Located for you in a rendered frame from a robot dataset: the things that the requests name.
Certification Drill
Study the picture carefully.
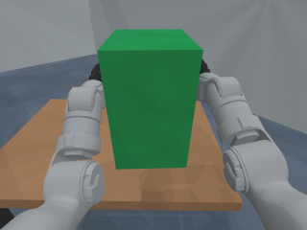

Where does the robot right hand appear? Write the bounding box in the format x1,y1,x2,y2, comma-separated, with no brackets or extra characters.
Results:
200,59,210,74

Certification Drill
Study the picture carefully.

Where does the table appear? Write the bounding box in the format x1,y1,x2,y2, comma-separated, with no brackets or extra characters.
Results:
0,99,244,229

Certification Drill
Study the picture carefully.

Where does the right robot upper arm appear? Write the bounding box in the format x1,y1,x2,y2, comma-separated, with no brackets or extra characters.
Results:
223,139,307,230

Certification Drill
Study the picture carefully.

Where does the left robot upper arm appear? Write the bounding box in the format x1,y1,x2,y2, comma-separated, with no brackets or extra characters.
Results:
0,160,106,230

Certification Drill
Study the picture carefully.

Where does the robot left hand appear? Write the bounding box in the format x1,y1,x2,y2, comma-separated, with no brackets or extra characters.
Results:
89,62,103,82

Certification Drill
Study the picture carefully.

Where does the left robot forearm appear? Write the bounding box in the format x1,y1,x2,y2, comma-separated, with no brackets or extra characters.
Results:
43,80,106,197

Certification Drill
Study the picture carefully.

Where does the carton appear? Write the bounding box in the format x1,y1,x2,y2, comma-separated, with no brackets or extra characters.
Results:
97,29,203,170

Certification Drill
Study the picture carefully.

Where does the right robot forearm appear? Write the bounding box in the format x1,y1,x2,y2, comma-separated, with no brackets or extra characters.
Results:
196,72,289,179

